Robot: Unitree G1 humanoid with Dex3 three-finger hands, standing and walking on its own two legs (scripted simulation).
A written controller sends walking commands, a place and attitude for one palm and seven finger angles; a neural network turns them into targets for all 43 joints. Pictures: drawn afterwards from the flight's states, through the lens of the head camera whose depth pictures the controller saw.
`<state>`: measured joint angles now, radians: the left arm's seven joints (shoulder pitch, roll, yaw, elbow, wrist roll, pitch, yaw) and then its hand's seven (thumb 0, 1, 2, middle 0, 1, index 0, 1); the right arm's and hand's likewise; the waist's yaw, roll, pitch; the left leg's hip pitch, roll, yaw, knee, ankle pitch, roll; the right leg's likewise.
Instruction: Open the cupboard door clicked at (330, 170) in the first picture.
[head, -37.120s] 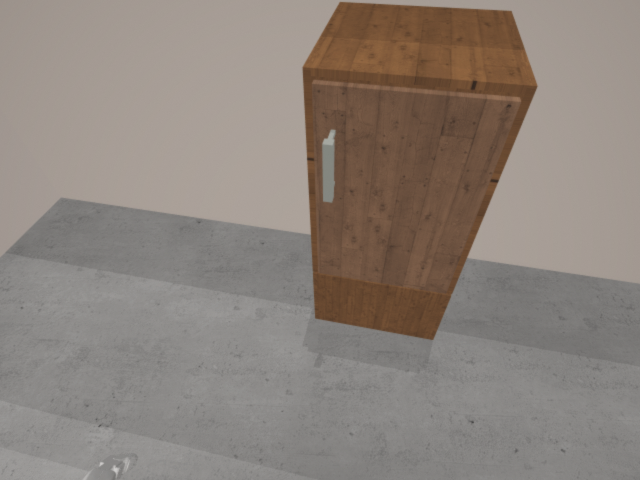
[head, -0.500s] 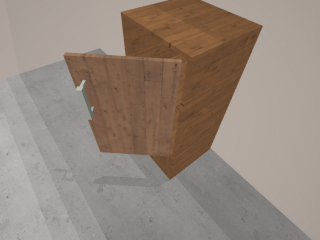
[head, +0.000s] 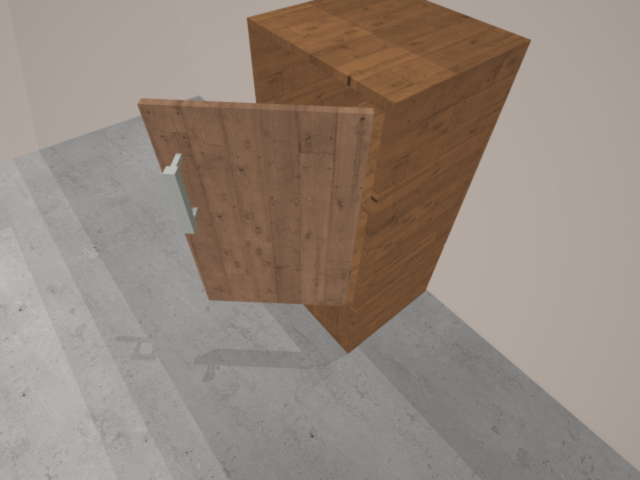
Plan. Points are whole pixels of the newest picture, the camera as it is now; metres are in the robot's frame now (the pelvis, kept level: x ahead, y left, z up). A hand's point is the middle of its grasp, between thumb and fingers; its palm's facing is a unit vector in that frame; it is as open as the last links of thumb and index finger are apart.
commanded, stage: look again from close up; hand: left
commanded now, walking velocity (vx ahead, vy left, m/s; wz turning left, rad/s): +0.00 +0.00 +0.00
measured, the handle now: (184, 194) +0.59 +0.29 -0.03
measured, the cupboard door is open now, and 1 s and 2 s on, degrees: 48 48 48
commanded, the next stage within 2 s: shuffle to correct the standing spot in 0.32 s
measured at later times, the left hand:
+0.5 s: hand out of the picture -0.10 +0.23 -0.17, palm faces +0.05 -0.97 -0.24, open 7.4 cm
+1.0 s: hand out of the picture -0.03 +0.23 -0.16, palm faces +0.01 -0.98 -0.21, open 7.3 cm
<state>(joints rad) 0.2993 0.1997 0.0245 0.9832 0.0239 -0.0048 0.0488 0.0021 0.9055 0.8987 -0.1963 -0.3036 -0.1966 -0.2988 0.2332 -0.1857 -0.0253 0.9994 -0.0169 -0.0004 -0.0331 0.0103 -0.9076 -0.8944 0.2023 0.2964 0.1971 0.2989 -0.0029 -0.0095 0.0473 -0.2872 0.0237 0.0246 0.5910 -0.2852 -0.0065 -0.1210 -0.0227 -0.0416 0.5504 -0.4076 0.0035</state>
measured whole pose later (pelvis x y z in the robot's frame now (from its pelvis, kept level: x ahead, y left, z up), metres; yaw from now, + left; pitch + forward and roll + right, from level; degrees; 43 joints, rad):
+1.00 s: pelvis -0.06 +0.06 +0.01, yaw -2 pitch -1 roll +1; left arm 0.32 0.14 0.05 1.01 0.03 0.01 0.02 0.02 0.94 0.90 -0.19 -0.30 -0.19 -0.30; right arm 0.42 -0.11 -0.02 1.09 -0.03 -0.02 -0.02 0.01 -0.90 -0.89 0.20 0.30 0.20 0.30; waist -0.03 0.01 -0.03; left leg -0.22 -0.06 0.12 0.40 -0.18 0.09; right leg -0.26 -0.04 -0.09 0.57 -0.37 -0.03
